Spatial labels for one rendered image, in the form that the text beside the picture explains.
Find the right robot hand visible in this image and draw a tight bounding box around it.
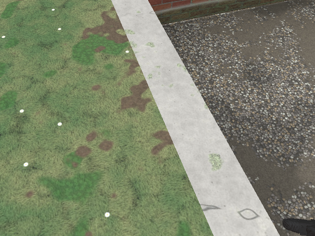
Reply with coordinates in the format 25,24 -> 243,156
283,218 -> 315,236

